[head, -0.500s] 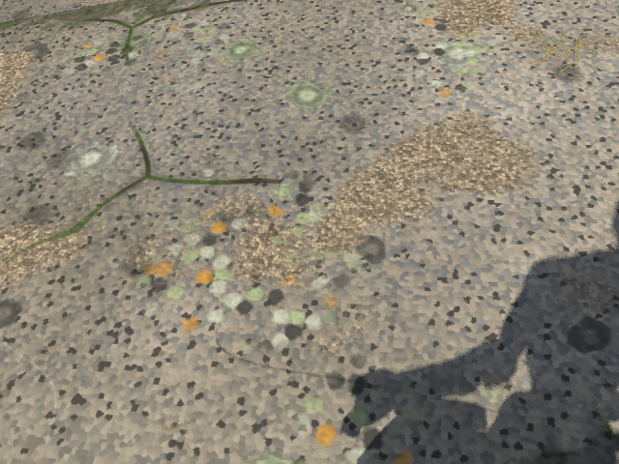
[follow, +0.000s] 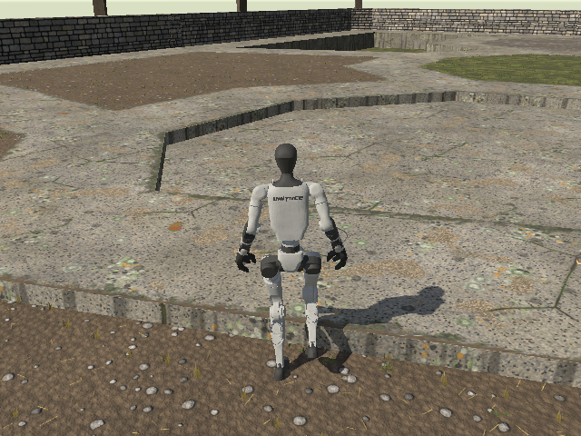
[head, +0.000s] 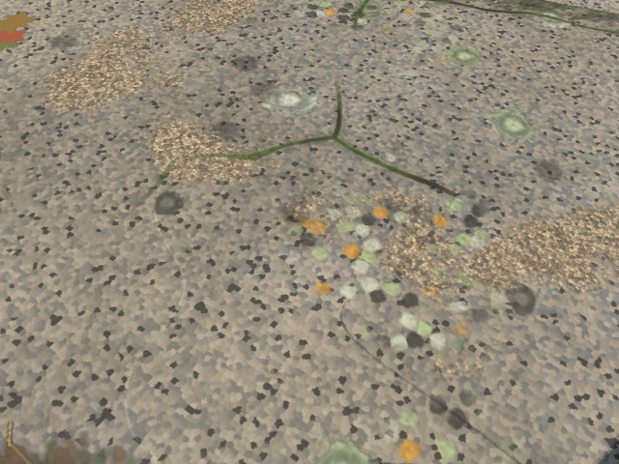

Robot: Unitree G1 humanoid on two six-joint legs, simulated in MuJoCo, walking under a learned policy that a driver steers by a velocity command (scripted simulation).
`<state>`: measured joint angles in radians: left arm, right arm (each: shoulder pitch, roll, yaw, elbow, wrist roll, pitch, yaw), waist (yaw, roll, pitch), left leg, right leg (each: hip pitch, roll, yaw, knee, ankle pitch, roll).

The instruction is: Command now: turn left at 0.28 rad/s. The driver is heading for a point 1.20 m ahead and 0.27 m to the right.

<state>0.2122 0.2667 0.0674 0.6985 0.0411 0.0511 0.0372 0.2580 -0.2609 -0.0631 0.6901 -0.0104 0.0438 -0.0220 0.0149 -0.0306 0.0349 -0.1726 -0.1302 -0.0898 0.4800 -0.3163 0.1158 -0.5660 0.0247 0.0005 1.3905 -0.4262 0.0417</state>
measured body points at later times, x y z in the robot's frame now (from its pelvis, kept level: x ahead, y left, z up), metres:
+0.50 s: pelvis +0.01 -0.02 -0.01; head +0.04 -0.03 +0.43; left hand +0.21 +0.19 -0.12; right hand +0.02 -0.30 -0.14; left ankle -0.05 +0.05 -0.73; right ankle -0.05 -0.08 -0.72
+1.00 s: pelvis +0.22 -0.08 +0.01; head +0.25 -0.12 +0.46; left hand +0.24 +0.17 -0.12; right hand +0.37 -0.33 -0.09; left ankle +0.33 -0.06 -0.59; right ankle -0.03 -0.09 -0.70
